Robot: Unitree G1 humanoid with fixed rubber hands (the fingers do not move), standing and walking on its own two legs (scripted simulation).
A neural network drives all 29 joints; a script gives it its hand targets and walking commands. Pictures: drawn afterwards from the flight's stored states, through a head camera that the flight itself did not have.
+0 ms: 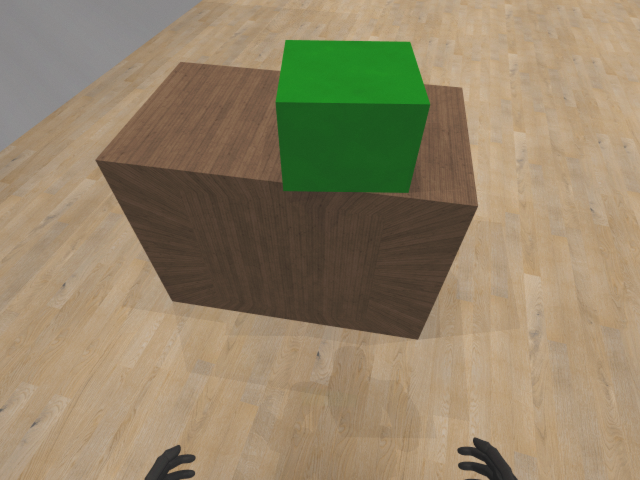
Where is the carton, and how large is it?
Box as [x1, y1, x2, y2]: [276, 40, 429, 192]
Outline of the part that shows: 285,40 276,96 276,112 283,190 408,192 429,107 429,102 410,43 392,41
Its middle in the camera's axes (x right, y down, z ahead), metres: +0.06 -0.28 +0.86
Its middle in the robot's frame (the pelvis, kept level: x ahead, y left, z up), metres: +0.82 -0.06 -0.01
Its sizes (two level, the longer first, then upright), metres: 0.279 0.261 0.216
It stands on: a pedestal, 0.65 m high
